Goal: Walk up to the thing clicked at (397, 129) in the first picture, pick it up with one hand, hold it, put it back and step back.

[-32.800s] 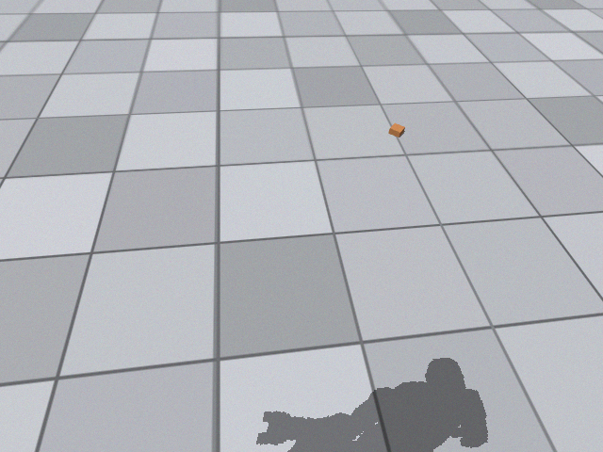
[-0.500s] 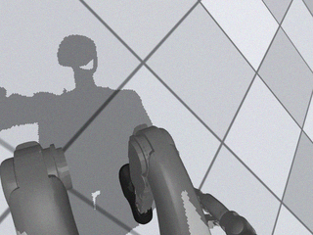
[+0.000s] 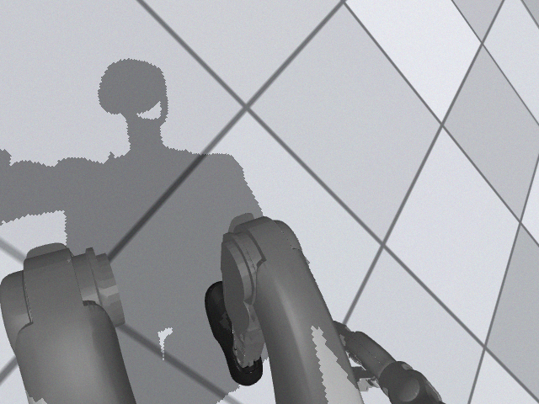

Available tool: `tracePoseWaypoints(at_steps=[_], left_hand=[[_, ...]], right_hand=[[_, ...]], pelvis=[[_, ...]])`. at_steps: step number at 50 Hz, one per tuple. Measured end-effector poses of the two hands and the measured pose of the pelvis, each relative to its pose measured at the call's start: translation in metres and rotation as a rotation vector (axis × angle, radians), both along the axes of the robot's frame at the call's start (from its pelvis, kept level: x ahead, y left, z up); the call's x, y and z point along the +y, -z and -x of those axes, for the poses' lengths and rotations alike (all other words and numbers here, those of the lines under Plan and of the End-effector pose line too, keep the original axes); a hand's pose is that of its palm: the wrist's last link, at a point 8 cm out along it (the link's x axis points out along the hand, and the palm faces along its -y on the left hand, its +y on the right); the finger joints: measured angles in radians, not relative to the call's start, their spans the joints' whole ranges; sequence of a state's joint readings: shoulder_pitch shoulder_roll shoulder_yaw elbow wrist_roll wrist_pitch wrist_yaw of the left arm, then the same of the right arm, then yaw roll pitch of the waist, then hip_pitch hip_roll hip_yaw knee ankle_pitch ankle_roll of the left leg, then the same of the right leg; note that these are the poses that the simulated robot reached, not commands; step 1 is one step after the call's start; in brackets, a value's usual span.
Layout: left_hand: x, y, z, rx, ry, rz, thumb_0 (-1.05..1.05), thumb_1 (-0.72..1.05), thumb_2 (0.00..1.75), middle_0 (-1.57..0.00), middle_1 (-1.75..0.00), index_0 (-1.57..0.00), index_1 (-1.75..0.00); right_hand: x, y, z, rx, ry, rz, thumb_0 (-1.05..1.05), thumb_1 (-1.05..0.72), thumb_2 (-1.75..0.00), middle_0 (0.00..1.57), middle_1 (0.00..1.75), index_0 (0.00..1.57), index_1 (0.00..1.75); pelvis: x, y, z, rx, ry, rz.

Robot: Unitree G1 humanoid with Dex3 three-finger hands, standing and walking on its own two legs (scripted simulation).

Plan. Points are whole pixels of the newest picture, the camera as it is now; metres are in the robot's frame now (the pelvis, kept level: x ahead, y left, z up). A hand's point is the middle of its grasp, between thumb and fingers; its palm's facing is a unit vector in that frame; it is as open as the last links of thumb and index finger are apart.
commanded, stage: close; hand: left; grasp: from above
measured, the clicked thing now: out of the picture +0.39 +0.31 -0.28
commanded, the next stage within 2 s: go down in 1.56 s
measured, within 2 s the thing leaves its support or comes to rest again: neither
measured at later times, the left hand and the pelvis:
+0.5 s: hand out of the picture +0.37 +0.31 -0.25, palm faces -0.47 -0.09 -0.88, open 9.3 cm; pelvis +0.00 +0.00 +0.00, yaw +0 degrees
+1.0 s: hand out of the picture +0.37 +0.31 -0.25, palm faces -0.47 -0.09 -0.88, open 9.4 cm; pelvis +0.00 +0.00 +0.00, yaw +0 degrees
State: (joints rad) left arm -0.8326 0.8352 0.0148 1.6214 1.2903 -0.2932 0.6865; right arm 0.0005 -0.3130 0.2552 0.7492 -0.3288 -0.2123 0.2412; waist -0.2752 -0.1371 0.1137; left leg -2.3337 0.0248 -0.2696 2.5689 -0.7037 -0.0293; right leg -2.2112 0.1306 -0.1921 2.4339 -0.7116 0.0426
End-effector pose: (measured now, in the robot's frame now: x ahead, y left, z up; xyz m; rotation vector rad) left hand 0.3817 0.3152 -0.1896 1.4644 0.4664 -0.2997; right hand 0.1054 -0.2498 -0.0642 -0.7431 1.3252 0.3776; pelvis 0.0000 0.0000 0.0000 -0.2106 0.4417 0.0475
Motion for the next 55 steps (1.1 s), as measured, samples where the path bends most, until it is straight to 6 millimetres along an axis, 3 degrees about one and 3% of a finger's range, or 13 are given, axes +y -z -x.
tracePoseWaypoints(at_steps=[55], left_hand=[[-0.0010,0.0009,-0.0006,0.002,-0.003,-0.008,0.00,0.24,0.34,-0.64,-0.37,-0.68,-0.34]], right_hand=[[0.0027,0.0009,0.0016,0.003,-0.007,-0.018,0.00,-0.90,-0.89,0.20,0.30,0.20,0.30]], pelvis=[[-0.0003,-0.0001,0.0001,-0.003,0.002,-0.001]])
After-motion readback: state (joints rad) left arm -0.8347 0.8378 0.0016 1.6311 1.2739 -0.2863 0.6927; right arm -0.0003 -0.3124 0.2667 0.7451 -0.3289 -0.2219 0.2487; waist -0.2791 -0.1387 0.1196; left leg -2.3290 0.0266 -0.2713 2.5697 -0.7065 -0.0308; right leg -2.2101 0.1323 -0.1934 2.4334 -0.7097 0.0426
